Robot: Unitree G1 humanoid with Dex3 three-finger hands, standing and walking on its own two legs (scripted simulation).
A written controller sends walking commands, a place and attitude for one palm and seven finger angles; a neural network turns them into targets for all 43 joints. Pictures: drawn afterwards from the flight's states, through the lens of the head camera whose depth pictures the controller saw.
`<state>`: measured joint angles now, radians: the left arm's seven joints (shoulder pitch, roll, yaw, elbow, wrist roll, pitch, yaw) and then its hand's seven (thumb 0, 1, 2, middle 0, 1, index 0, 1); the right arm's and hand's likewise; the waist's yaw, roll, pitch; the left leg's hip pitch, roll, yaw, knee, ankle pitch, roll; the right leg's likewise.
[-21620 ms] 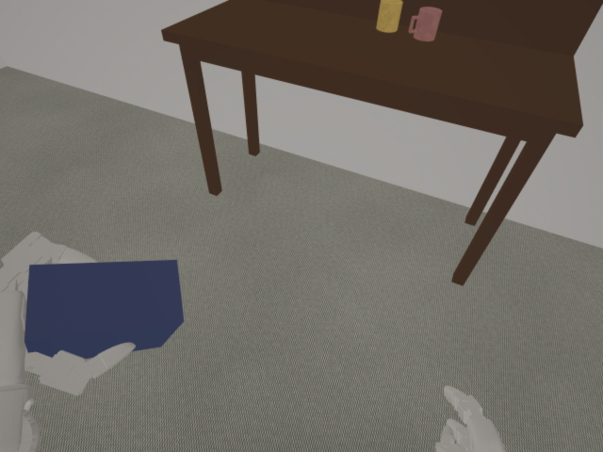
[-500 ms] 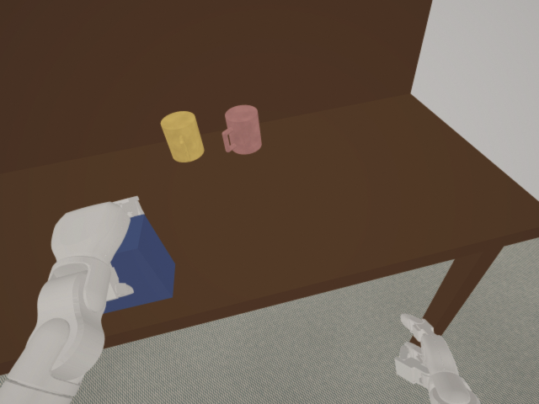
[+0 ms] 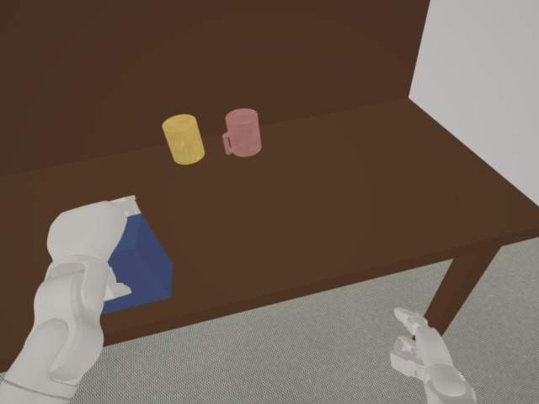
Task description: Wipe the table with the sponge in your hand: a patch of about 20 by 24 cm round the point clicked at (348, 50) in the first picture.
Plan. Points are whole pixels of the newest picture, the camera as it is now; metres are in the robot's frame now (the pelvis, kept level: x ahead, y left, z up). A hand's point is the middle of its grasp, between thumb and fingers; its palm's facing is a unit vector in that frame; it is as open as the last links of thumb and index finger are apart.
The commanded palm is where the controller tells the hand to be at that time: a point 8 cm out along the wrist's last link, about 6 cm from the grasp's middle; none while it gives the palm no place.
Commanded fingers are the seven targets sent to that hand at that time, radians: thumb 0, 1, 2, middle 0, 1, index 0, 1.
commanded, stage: move the sponge above the wiping area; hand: left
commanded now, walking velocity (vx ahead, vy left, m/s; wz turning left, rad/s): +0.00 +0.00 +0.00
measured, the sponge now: (126, 273) +0.25 +0.27 +0.08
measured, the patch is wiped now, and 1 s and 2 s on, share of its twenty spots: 0.00 0.00 0.00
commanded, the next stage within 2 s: lower the sponge onto the table in 0.34 s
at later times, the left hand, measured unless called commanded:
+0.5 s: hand (113, 249) +0.25 +0.27 +0.14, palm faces +0.07 -0.07 -1.00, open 10.6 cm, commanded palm +0.22 +0.27 +0.21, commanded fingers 0.00 0.10 1.30 -1.20 -1.60 -1.20 -1.60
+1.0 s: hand (116, 255) +0.25 +0.27 +0.12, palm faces +0.04 -0.08 -1.00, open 10.6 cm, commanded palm +0.21 +0.27 +0.20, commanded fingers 0.00 0.10 1.30 -1.20 -1.60 -1.20 -1.60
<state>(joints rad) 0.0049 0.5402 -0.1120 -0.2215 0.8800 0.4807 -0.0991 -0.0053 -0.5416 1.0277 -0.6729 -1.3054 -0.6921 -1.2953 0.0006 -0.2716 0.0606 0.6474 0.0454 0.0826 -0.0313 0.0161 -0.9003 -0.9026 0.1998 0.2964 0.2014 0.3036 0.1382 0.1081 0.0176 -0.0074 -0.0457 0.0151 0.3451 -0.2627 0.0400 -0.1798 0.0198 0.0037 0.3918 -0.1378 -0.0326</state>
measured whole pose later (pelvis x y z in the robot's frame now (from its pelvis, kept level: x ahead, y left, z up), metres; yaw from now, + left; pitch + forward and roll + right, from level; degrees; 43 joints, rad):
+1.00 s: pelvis -0.01 -0.01 +0.00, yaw +0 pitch -4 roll +1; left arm 0.00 0.54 -0.07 -0.15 0.86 0.43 -0.10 -0.01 -0.54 1.03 -0.67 -1.30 -0.69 -1.29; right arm 0.03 -0.28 0.04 0.66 0.05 0.06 -0.05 0.02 -0.90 -0.90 0.20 0.30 0.20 0.30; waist 0.12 0.11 0.02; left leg -0.03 -0.04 0.01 0.37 -0.27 0.03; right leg -0.20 0.03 0.00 0.41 -0.14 -0.04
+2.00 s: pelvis +0.01 +0.00 +0.00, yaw +0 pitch -3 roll +0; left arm 0.06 0.49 -0.09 -0.12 0.91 0.40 -0.01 -0.01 -0.54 1.03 -0.67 -1.30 -0.69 -1.29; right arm 0.05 -0.28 0.03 0.67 0.05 0.08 -0.04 0.02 -0.90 -0.90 0.20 0.30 0.20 0.30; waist 0.12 0.10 0.00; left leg -0.03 -0.04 0.01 0.36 -0.28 0.03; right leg -0.20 0.03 0.00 0.40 -0.15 -0.04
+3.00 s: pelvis +0.00 -0.01 -0.01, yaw +1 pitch +4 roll +0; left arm -0.46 0.58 -0.03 0.57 0.95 0.19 0.01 0.00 -0.54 1.03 -0.68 -1.30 -0.70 -1.29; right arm 0.19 -0.31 0.00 0.70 0.08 0.07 -0.08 0.01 -0.90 -0.90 0.20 0.30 0.20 0.30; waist 0.04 0.07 -0.04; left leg -0.24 -0.04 -0.01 0.46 -0.29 0.03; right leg -0.38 0.03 -0.02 0.44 -0.14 -0.04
